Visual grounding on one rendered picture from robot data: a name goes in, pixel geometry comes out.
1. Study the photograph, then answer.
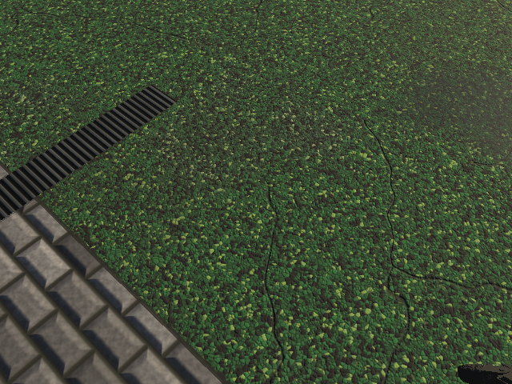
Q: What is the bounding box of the robot right hand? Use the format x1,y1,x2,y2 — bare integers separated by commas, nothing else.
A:
458,364,512,384

